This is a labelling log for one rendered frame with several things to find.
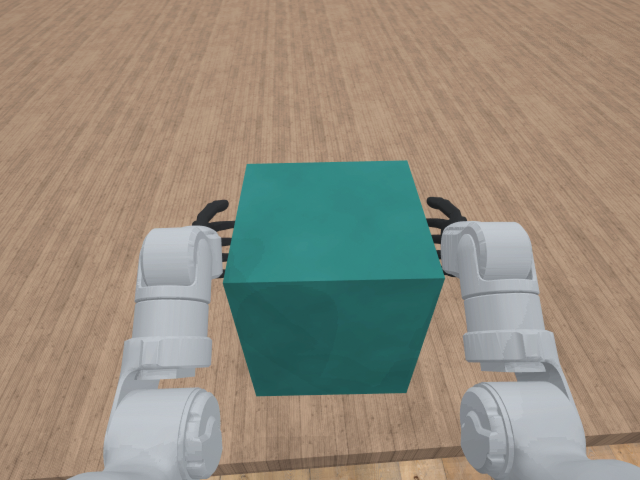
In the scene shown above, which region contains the robot left forearm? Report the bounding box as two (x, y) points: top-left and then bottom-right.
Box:
(103, 226), (223, 467)

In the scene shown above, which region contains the robot left upper arm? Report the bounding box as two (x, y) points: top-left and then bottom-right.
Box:
(67, 387), (222, 480)

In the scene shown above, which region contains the carton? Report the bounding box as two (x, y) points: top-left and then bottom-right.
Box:
(223, 160), (445, 396)

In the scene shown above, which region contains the robot left hand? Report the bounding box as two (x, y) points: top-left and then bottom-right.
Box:
(192, 200), (235, 279)

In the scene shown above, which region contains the robot right hand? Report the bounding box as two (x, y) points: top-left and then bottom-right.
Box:
(426, 197), (467, 277)

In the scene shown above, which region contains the robot right forearm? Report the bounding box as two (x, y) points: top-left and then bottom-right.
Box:
(441, 221), (586, 452)

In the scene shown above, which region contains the robot right upper arm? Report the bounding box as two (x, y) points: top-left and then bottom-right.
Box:
(460, 381), (640, 480)

